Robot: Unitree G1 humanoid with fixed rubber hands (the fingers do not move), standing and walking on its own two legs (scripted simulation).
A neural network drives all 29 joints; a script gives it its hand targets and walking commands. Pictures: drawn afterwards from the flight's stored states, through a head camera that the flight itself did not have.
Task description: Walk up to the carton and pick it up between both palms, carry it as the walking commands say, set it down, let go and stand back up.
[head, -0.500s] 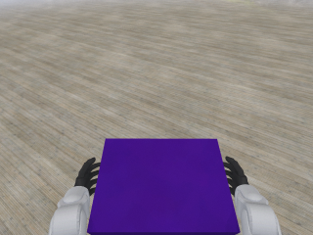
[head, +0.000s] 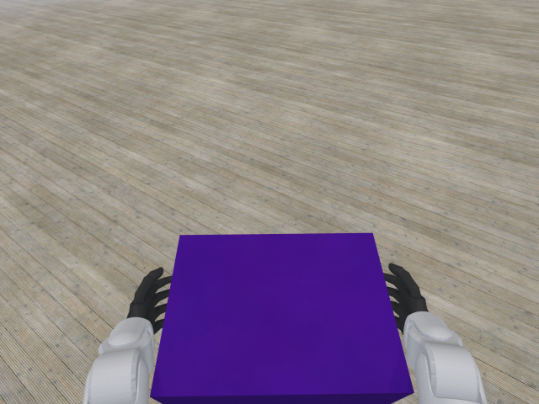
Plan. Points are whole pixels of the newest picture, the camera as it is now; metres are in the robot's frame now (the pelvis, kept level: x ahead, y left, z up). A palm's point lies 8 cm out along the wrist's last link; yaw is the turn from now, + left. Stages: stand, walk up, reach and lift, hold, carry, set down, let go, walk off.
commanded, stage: carry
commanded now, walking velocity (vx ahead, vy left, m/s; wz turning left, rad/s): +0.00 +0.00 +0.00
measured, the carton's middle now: (276, 335) +0.27 +0.01 -0.05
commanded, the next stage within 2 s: hold in 1.20 s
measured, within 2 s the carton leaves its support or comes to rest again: neither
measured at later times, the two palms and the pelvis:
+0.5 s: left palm (145, 315) +0.26 +0.20 +0.04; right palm (407, 311) +0.26 -0.18 +0.04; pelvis +0.01 +0.00 +0.00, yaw +0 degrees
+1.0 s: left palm (152, 314) +0.26 +0.19 +0.04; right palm (415, 310) +0.27 -0.19 +0.04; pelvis +0.02 -0.01 +0.00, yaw +0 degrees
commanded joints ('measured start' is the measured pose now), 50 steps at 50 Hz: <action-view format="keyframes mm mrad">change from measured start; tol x2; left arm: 1 -320 -450 -446 -141 -139 -33 -86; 50 -300 -413 -422 -114 -114 -85 -77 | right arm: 1 -311 469 429 -124 124 -30 64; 50 -276 432 421 -106 91 -82 57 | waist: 1 -3 -10 -161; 50 -2 -11 -142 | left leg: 1 -15 187 -120 -96 414 -22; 15 -4 190 -127 -100 441 -31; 50 0 187 -118 -109 337 -35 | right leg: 1 170 -87 75 -12 167 -24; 50 191 -83 97 -53 163 -42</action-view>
